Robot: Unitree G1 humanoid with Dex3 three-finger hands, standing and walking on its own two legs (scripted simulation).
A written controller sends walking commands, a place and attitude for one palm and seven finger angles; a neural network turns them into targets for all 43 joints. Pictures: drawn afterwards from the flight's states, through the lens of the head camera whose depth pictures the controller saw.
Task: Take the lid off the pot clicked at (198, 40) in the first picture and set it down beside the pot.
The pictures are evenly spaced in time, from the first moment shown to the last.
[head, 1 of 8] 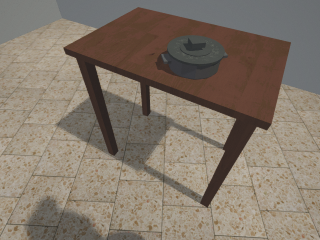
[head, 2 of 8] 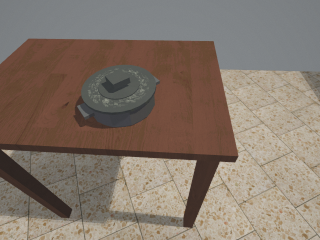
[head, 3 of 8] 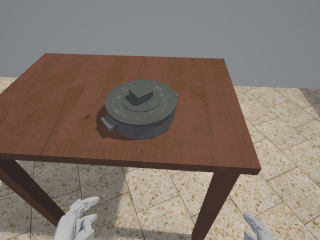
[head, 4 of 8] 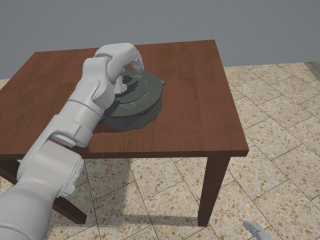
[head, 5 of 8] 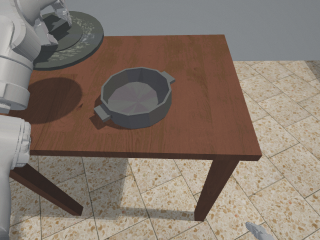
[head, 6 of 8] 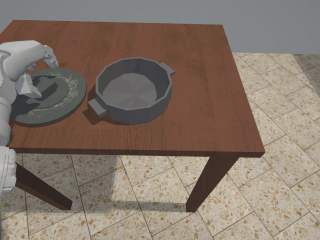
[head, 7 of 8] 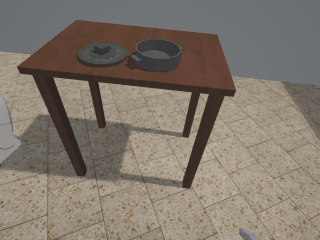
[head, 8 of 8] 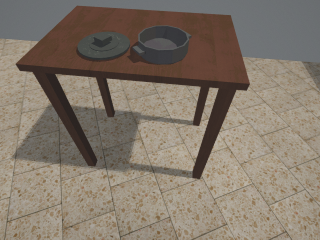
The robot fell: no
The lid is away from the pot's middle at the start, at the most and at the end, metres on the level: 0.00 0.25 0.24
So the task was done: yes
